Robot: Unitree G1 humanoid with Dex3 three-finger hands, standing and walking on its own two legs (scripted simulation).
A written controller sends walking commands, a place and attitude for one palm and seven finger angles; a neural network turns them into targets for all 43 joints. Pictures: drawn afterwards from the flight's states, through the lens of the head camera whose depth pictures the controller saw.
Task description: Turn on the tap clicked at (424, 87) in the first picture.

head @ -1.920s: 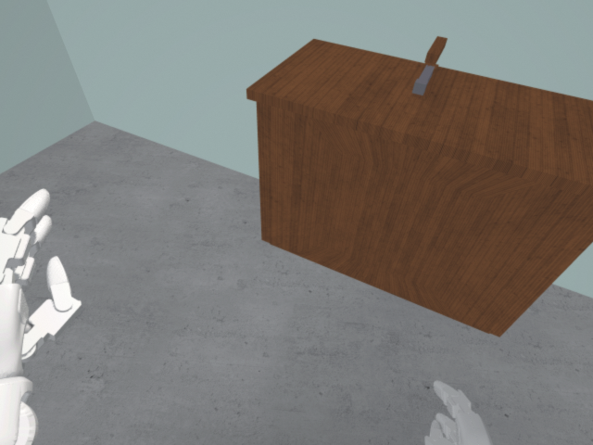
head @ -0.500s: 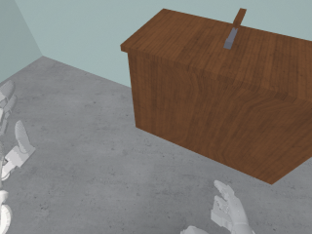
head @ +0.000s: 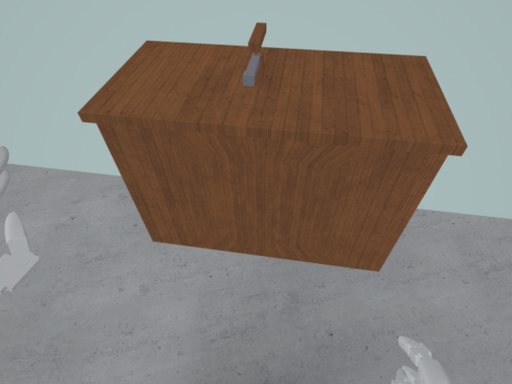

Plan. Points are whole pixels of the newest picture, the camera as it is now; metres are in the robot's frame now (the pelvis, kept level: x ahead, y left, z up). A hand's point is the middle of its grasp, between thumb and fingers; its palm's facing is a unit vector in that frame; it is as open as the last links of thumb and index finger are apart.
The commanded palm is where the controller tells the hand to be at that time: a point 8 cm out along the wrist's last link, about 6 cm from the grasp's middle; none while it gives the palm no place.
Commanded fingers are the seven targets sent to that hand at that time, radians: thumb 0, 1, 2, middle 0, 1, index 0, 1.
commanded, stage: turn to face it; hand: left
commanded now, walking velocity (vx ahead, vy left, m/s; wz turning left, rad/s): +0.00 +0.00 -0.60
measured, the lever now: (249, 78) +0.79 +0.07 +0.09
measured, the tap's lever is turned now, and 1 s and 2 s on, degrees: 0 0 0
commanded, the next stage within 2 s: take the last steps up to it in 0.62 s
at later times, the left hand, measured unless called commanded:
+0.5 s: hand (154, 260) +0.23 +0.13 +0.16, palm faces +0.18 -0.87 -0.47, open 7.4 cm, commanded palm +0.16 +0.19 +0.18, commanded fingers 0.00 0.90 0.90 -0.20 -0.30 -0.20 -0.30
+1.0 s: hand (195, 286) +0.20 +0.08 +0.16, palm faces +0.09 -0.93 -0.36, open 7.4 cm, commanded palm +0.17 +0.13 +0.18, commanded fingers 0.00 0.90 0.90 -0.20 -0.30 -0.20 -0.30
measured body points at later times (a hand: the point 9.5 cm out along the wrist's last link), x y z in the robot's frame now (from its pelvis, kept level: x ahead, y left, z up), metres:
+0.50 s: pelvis -0.07 -0.04 -0.01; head -0.03 -0.07 +0.43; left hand +0.21 +0.18 +0.19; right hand +0.03 -0.27 -0.12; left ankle -0.04 +0.14 -0.73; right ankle -0.09 -0.16 -0.74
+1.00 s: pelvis -0.09 -0.06 +0.00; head -0.12 -0.05 +0.45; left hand +0.18 +0.13 +0.18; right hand -0.04 -0.33 -0.09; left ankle -0.03 +0.04 -0.73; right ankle -0.14 -0.16 -0.72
